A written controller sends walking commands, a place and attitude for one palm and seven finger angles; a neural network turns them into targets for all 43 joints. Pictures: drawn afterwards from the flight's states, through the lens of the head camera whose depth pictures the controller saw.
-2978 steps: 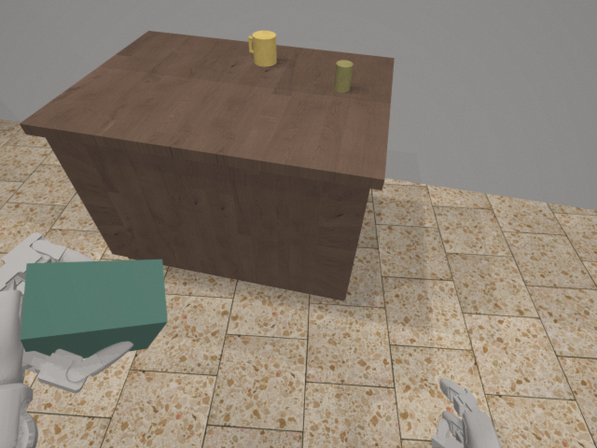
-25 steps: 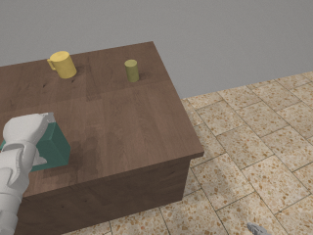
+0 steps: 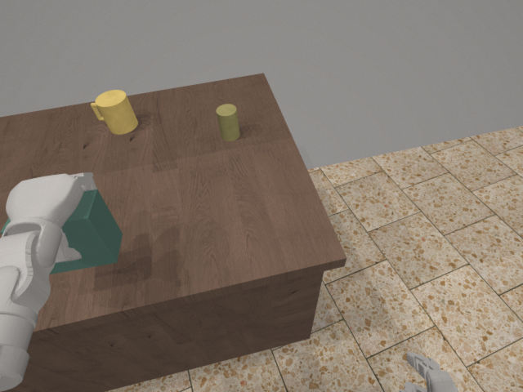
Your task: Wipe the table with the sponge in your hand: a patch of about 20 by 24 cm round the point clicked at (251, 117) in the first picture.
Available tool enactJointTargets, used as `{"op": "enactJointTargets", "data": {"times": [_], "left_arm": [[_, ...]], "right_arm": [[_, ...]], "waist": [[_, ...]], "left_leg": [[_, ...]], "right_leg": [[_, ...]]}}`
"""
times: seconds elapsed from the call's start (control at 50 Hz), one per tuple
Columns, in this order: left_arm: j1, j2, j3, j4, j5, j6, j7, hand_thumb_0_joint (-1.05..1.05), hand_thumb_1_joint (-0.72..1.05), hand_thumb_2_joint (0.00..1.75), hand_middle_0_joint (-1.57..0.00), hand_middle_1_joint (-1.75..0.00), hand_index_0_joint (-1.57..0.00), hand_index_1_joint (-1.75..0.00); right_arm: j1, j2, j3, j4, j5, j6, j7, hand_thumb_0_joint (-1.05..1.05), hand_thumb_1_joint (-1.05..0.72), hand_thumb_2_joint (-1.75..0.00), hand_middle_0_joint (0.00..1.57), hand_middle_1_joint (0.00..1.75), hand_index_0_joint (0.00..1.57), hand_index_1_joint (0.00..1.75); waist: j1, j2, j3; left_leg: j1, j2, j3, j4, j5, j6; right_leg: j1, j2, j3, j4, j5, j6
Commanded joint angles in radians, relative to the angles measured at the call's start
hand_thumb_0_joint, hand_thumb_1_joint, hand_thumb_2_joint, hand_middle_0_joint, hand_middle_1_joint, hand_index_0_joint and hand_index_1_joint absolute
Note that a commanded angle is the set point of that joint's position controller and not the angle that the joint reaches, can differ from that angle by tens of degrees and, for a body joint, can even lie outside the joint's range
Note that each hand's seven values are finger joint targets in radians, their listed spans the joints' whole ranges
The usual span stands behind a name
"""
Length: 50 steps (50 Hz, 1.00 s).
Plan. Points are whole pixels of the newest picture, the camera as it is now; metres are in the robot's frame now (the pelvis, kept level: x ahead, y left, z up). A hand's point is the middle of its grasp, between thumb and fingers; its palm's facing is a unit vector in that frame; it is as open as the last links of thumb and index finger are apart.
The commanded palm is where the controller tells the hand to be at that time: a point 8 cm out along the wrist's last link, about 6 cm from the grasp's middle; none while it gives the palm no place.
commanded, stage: lift the sponge slowly off the table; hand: left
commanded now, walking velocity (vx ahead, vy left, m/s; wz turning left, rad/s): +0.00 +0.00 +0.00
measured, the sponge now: (74, 240) +0.32 +0.34 +0.05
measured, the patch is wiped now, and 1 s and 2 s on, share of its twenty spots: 0.90 0.90 0.90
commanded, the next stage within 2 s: bring the sponge back beside the body in 0.32 s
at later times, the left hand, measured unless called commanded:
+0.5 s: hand (60, 221) +0.32 +0.33 +0.10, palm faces -0.10 -0.01 -1.00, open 10.4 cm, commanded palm +0.29 +0.34 +0.17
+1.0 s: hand (51, 263) +0.25 +0.31 +0.11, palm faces -0.03 -0.03 -1.00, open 10.4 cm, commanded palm +0.22 +0.31 +0.17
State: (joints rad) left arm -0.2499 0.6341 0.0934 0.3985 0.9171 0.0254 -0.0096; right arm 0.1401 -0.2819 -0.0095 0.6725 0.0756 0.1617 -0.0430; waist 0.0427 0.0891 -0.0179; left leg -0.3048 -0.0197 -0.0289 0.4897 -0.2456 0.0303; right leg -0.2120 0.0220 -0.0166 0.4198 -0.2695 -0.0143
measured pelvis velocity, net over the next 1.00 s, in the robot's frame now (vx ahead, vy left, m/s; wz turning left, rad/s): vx -0.01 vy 0.00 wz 0.01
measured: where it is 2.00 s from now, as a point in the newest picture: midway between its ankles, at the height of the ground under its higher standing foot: outside the picture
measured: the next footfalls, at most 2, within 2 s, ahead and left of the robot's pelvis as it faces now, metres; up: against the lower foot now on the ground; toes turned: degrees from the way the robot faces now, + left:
none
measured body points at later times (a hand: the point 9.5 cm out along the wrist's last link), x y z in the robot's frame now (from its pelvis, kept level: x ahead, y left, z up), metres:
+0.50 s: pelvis +0.00 -0.01 +0.00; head +0.03 -0.04 +0.45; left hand +0.32 +0.33 +0.16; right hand +0.17 -0.26 -0.12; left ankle +0.00 +0.10 -0.74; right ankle -0.04 -0.12 -0.74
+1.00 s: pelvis -0.01 +0.00 +0.00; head +0.00 -0.04 +0.45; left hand +0.24 +0.30 +0.16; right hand +0.22 -0.22 -0.10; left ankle +0.00 +0.10 -0.74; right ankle -0.04 -0.12 -0.74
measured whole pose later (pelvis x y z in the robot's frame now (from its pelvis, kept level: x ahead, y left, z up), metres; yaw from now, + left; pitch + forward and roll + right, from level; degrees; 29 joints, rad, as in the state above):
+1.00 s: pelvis -0.01 +0.00 +0.00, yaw +1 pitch -1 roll -1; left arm 0.03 0.61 0.07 0.00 0.85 0.11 -0.06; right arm 0.06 -0.27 0.02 0.64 0.06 0.15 -0.04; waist 0.10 0.12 0.01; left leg -0.20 -0.02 -0.04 0.44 -0.22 0.02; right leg -0.11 0.02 -0.03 0.38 -0.25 -0.02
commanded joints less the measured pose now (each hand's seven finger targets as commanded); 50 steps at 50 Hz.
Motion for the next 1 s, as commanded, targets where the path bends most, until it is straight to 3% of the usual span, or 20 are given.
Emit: {"op": "enactJointTargets", "data": {"times": [0.0, 0.08, 0.12, 0.14, 0.18, 0.28, 0.3, 0.32, 0.38, 0.46, 0.52, 0.56, 0.6, 0.68, 0.78, 0.82, 0.86, 0.92, 0.94, 0.98], "left_arm": [[-0.285, 0.326, 0.134, -0.231, -0.003, 0.021, 0.026, 0.00, 0.10, 1.30, -1.20, -1.60, -1.20, -1.60], [-0.333, 0.363, 0.153, -0.216, -0.004, 0.022, 0.005, 0.00, 0.10, 1.30, -1.20, -1.60, -1.20, -1.60], [-0.355, 0.378, 0.162, -0.265, -0.008, 0.007, -0.005, 0.00, 0.10, 1.30, -1.20, -1.60, -1.20, -1.60], [-0.361, 0.367, 0.152, -0.254, -0.007, 0.003, -0.005, 0.00, 0.10, 1.30, -1.20, -1.60, -1.20, -1.60], [-0.324, 0.391, 0.182, -0.260, -0.010, -0.005, -0.008, 0.00, 0.10, 1.30, -1.20, -1.60, -1.20, -1.60], [-0.251, 0.383, 0.192, -0.208, -0.022, 0.003, -0.023, 0.00, 0.10, 1.30, -1.20, -1.60, -1.20, -1.60], [-0.286, 0.363, 0.160, -0.224, -0.023, 0.002, -0.028, 0.00, 0.10, 1.30, -1.20, -1.60, -1.20, -1.60], [-0.302, 0.373, 0.173, -0.256, -0.028, -0.008, -0.032, 0.00, 0.10, 1.30, -1.20, -1.60, -1.20, -1.60], [-0.249, 0.384, 0.193, -0.272, -0.025, -0.017, -0.030, 0.00, 0.10, 1.30, -1.20, -1.60, -1.20, -1.60], [-0.192, 0.358, 0.191, -0.318, -0.041, -0.024, -0.020, 0.00, 0.10, 1.30, -1.20, -1.60, -1.20, -1.60], [-0.149, 0.401, 0.250, -0.370, -0.050, -0.020, -0.002, 0.00, 0.10, 1.30, -1.20, -1.60, -1.20, -1.60], [-0.110, 0.359, 0.224, -0.395, -0.056, -0.011, 0.009, 0.00, 0.10, 1.30, -1.20, -1.60, -1.20, -1.60], [-0.071, 0.378, 0.248, -0.423, -0.053, 0.007, 0.018, 0.00, 0.10, 1.30, -1.20, -1.60, -1.20, -1.60], [-0.020, 0.330, 0.215, -0.504, -0.067, 0.033, 0.020, 0.00, 0.10, 1.30, -1.20, -1.60, -1.20, -1.60], [0.019, 0.275, 0.161, -0.555, -0.070, 0.068, 0.008, 0.00, 0.10, 1.30, -1.20, -1.60, -1.20, -1.60], [0.008, 0.282, 0.168, -0.599, -0.068, 0.075, 0.003, 0.00, 0.10, 1.30, -1.20, -1.60, -1.20, -1.60], [0.018, 0.271, 0.157, -0.561, -0.061, 0.085, 0.001, 0.00, 0.10, 1.30, -1.20, -1.60, -1.20, -1.60], [-0.002, 0.294, 0.172, -0.635, -0.054, 0.084, 0.003, 0.00, 0.10, 1.30, -1.20, -1.60, -1.20, -1.60], [0.018, 0.260, 0.144, -0.611, -0.054, 0.087, 0.006, 0.00, 0.10, 1.30, -1.20, -1.60, -1.20, -1.60], [0.038, 0.256, 0.148, -0.609, -0.056, 0.089, 0.003, 0.00, 0.10, 1.30, -1.20, -1.60, -1.20, -1.60]], "right_arm": [[-0.086, -0.136, -0.045, -0.133, -0.006, -0.032, -0.005, 0.00, -0.90, -0.90, 0.20, 0.30, 0.20, 0.30], [-0.081, -0.143, -0.042, -0.121, -0.007, -0.032, -0.012, 0.00, -0.90, -0.90, 0.20, 0.30, 0.20, 0.30], [-0.102, -0.138, -0.035, -0.136, -0.005, -0.033, -0.013, 0.00, -0.90, -0.90, 0.20, 0.30, 0.20, 0.30], [-0.088, -0.137, -0.039, -0.126, -0.008, -0.036, -0.014, 0.00, -0.90, -0.90, 0.20, 0.30, 0.20, 0.30], [-0.085, -0.140, -0.043, -0.127, -0.010, -0.033, -0.014, 0.00, -0.90, -0.90, 0.20, 0.30, 0.20, 0.30], [-0.082, -0.146, -0.043, -0.126, -0.009, -0.025, -0.008, 0.00, -0.90, -0.90, 0.20, 0.30, 0.20, 0.30], [-0.088, -0.145, -0.042, -0.126, -0.007, -0.022, -0.008, 0.00, -0.90, -0.90, 0.20, 0.30, 0.20, 0.30], [-0.099, -0.143, -0.040, -0.137, -0.006, -0.028, -0.007, 0.00, -0.90, -0.90, 0.20, 0.30, 0.20, 0.30], [-0.085, -0.146, -0.048, -0.136, -0.011, -0.027, -0.006, 0.00, -0.90, -0.90, 0.20, 0.30, 0.20, 0.30], [-0.096, -0.137, -0.049, -0.145, -0.011, -0.029, -0.006, 0.00, -0.90, -0.90, 0.20, 0.30, 0.20, 0.30], [-0.121, -0.135, -0.047, -0.158, -0.012, -0.034, -0.005, 0.00, -0.90, -0.90, 0.20, 0.30, 0.20, 0.30], [-0.118, -0.128, -0.051, -0.161, -0.013, -0.036, -0.003, 0.00, -0.90, -0.90, 0.20, 0.30, 0.20, 0.30], [-0.133, -0.129, -0.051, -0.161, -0.015, -0.034, 0.000, 0.00, -0.90, -0.90, 0.20, 0.30, 0.20, 0.30], [-0.157, -0.121, -0.047, -0.170, -0.014, -0.043, 0.003, 0.00, -0.90, -0.90, 0.20, 0.30, 0.20, 0.30], [-0.180, -0.115, -0.037, -0.174, -0.014, -0.050, 0.002, 0.00, -0.90, -0.90, 0.20, 0.30, 0.20, 0.30], [-0.212, -0.110, -0.027, -0.186, -0.013, -0.056, -0.001, 0.00, -0.90, -0.90, 0.20, 0.30, 0.20, 0.30], [-0.197, -0.110, -0.025, -0.168, -0.016, -0.053, -0.002, 0.00, -0.90, -0.90, 0.20, 0.30, 0.20, 0.30], [-0.231, -0.105, -0.016, -0.183, -0.017, -0.058, -0.005, 0.00, -0.90, -0.90, 0.20, 0.30, 0.20, 0.30], [-0.216, -0.097, -0.017, -0.176, -0.018, -0.060, -0.005, 0.00, -0.90, -0.90, 0.20, 0.30, 0.20, 0.30], [-0.216, -0.101, -0.017, -0.170, -0.021, -0.057, -0.004, 0.00, -0.90, -0.90, 0.20, 0.30, 0.20, 0.30]], "waist": [[0.002, 0.002, -0.276], [-0.002, -0.019, -0.256], [0.003, 0.028, -0.276], [-0.003, 0.014, -0.272], [0.006, -0.002, -0.292], [0.012, -0.022, -0.253], [-0.001, -0.013, -0.250], [0.003, 0.017, -0.261], [0.011, -0.004, -0.296], [0.011, 0.017, -0.269], [0.035, 0.027, -0.281], [0.029, 0.008, -0.280], [0.041, 0.024, -0.281], [0.039, 0.027, -0.276], [0.032, 0.010, -0.216], [0.041, 0.024, -0.211], [0.035, -0.021, -0.177], [0.048, 0.031, -0.196], [0.041, 0.021, -0.184], [0.044, 0.002, -0.173]], "left_leg": [[0.176, -0.012, 0.000, -0.042, 0.353, 0.033], [0.176, -0.015, 0.003, -0.050, 0.318, 0.038], [0.187, -0.019, 0.000, -0.052, 0.336, 0.037], [0.200, -0.018, 0.002, -0.047, 0.344, 0.040], [0.199, -0.018, 0.003, -0.045, 0.360, 0.039], [0.170, -0.019, 0.007, -0.047, 0.356, 0.038], [0.173, -0.019, 0.012, -0.047, 0.351, 0.038], [0.178, -0.017, 0.007, -0.047, 0.356, 0.038], [0.193, -0.021, 0.012, -0.031, 0.389, 0.041], [0.186, -0.016, 0.011, -0.036, 0.384, 0.040], [0.185, -0.017, 0.005, -0.039, 0.376, 0.039], [0.184, -0.015, 0.010, -0.037, 0.383, 0.038], [0.190, -0.016, 0.008, -0.036, 0.395, 0.035], [0.209, -0.012, 0.003, -0.041, 0.403, 0.034], [0.209, -0.006, -0.008, -0.064, 0.352, 0.029], [0.223, -0.009, -0.015, -0.073, 0.336, 0.029], [0.205, -0.007, -0.014, -0.082, 0.293, 0.027], [0.228, -0.012, -0.018, -0.091, 0.284, 0.028], [0.218, -0.010, -0.011, -0.092, 0.281, 0.027], [0.221, -0.007, -0.012, -0.101, 0.269, 0.025]], "right_leg": [[0.088, 0.031, -0.013, -0.035, 0.339, -0.047], [0.083, 0.030, -0.009, -0.051, 0.319, -0.045], [0.102, 0.031, 0.001, -0.052, 0.332, -0.051], [0.096, 0.029, -0.004, -0.051, 0.344, -0.049], [0.116, 0.027, -0.003, -0.048, 0.370, -0.047], [0.115, 0.025, -0.007, -0.049, 0.380, -0.045], [0.105, 0.024, -0.004, -0.051, 0.380, -0.043], [0.111, 0.026, 0.001, -0.050, 0.376, -0.048], [0.130, 0.023, 0.000, -0.040, 0.427, -0.044], [0.116, 0.024, -0.005, -0.037, 0.402, -0.043], [0.141, 0.025, 0.008, -0.037, 0.396, -0.049], [0.143, 0.021, -0.003, -0.031, 0.409, -0.042], [0.147, 0.022, -0.001, -0.029, 0.415, -0.043], [0.144, 0.023, -0.004, -0.033, 0.403, -0.041], [0.116, 0.028, -0.013, -0.053, 0.326, -0.040], [0.119, 0.035, -0.002, -0.063, 0.306, -0.046], [0.105, 0.032, -0.012, -0.074, 0.269, -0.042], [0.126, 0.038, 0.007, -0.081, 0.254, -0.049], [0.125, 0.034, -0.005, -0.079, 0.246, -0.047], [0.124, 0.034, -0.003, -0.090, 0.239, -0.046]]}}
